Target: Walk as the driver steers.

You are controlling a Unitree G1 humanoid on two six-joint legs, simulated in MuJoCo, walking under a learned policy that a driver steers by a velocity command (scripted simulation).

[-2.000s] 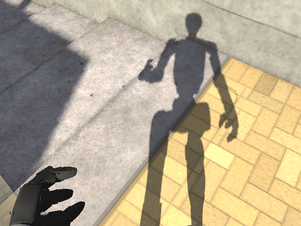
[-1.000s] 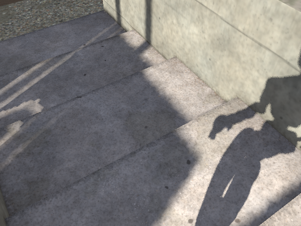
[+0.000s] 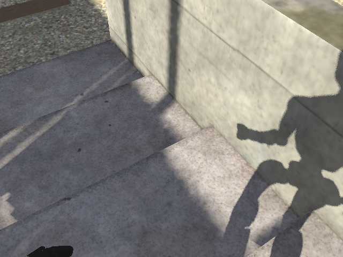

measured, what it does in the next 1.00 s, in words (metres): goes down, turning left: left foot 0.12 m lower, then right foot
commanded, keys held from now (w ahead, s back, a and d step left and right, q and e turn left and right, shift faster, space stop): w+q+shift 1.00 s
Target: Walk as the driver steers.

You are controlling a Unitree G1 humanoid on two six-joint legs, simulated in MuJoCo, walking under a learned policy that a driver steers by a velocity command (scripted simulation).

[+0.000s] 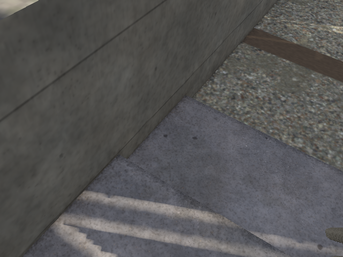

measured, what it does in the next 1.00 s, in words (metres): goes down, turning right: left foot 0.12 m lower, then right foot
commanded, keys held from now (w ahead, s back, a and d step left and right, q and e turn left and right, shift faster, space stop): w+q+shift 0.10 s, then e+shift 0.90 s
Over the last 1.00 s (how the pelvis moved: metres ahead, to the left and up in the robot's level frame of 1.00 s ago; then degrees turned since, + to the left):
0.83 0.36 -0.13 58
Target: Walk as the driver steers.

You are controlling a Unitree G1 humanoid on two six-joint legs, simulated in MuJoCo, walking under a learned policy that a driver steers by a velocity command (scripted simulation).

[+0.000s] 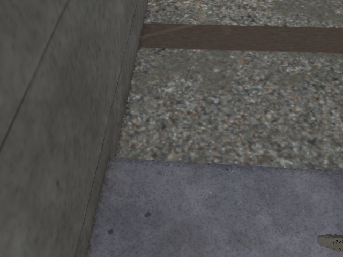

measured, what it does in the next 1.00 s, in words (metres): steps on the spot: left foot, then right foot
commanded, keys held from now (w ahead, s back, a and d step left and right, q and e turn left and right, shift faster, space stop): e+shift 0.30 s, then shift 0.08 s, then q+shift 0.62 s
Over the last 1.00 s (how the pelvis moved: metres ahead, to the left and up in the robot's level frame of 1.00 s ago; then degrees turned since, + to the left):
0.60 0.05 -0.09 -24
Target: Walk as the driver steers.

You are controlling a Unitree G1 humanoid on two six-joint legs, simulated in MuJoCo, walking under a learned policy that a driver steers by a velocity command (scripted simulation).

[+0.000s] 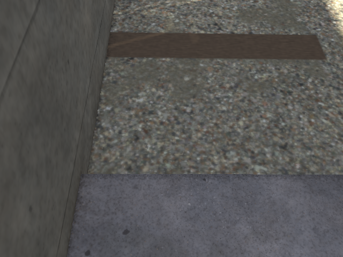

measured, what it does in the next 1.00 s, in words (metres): goes down, turning right: left foot, then right foot 0.11 m lower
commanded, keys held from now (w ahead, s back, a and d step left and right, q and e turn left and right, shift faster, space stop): shift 0.08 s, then e+shift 0.32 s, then w+e+shift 0.28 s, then w+shift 0.08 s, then w+q+shift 0.24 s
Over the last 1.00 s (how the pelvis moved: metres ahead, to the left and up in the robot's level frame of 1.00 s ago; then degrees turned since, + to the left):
0.05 0.02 -0.01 -2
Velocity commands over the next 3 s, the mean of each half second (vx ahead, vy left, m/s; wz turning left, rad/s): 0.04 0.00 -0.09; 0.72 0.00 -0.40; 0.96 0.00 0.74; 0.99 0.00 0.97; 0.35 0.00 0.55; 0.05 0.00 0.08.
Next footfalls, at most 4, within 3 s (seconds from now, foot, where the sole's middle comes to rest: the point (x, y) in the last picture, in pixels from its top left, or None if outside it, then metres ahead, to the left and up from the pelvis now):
0.08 left None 0.03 0.12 -0.77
0.96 right None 0.25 -0.34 -0.89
1.38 left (240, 199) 0.70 -0.31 -0.89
1.86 right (241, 125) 1.19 -0.41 -1.00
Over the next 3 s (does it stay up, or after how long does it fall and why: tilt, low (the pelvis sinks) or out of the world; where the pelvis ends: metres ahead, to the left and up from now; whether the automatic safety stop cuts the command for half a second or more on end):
stays up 1.43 -0.27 -0.23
